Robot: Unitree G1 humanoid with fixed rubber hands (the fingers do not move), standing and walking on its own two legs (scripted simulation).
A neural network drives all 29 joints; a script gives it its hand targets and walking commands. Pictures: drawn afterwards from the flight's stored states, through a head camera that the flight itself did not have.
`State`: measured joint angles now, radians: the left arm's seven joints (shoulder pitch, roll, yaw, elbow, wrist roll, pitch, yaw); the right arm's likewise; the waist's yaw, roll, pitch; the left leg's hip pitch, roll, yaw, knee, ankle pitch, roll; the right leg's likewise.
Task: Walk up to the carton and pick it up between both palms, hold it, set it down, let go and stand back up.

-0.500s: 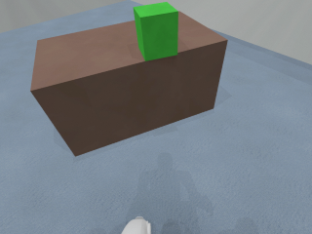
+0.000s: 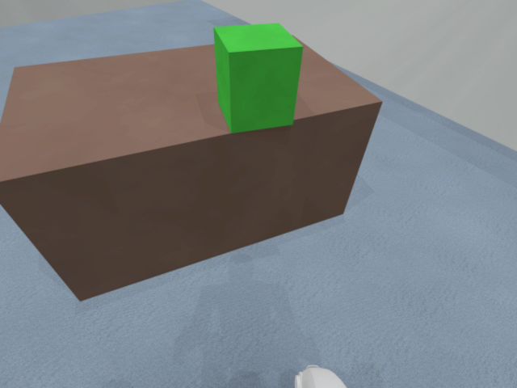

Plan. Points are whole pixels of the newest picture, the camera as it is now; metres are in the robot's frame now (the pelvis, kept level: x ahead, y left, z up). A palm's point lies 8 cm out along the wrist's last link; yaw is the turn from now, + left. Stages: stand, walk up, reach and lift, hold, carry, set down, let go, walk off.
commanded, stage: walk up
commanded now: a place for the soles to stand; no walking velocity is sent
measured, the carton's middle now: (255, 78) +1.00 +0.00 +0.03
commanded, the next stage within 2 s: none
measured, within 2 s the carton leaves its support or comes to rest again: neither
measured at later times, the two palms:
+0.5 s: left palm out of the picture +0.17 +0.17 -0.12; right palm (412, 312) +0.31 -0.31 -0.13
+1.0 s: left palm (163, 235) +0.50 +0.22 -0.12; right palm (379, 264) +0.41 -0.27 -0.12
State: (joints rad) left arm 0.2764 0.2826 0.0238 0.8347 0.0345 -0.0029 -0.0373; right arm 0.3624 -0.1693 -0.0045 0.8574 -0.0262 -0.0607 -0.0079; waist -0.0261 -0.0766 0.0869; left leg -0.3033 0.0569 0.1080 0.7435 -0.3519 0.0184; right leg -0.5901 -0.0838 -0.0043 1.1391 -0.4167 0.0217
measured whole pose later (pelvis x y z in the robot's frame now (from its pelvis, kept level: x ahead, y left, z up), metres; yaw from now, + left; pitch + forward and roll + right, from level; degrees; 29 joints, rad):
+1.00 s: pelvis +0.40 -0.03 +0.00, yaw -3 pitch -5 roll +2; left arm 0.26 0.26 0.05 0.81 0.04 -0.01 -0.03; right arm 0.33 -0.18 -0.01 0.88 -0.03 -0.05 -0.01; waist -0.02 -0.06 0.13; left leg -0.27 0.08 0.18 0.74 -0.38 0.02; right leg -0.55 -0.09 -0.03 0.99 -0.39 0.01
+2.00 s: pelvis +0.56 -0.01 +0.01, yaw -4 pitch -3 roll +0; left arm 0.23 0.16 0.01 0.91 0.00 0.01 -0.01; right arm 0.15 -0.21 0.00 0.91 -0.01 0.01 0.00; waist -0.01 0.02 0.09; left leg -0.40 0.08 0.09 0.63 -0.18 0.00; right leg -0.24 0.00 -0.02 0.69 -0.40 0.00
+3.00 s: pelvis +0.63 -0.13 -0.01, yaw +18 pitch -3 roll +0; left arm 0.25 0.21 0.00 0.84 0.02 0.00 0.00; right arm 0.25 -0.15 -0.01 0.84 -0.02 0.01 -0.03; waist -0.01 -0.03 0.09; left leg -0.38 -0.04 -0.09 0.81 -0.37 -0.02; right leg -0.37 -0.08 -0.05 0.78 -0.33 0.02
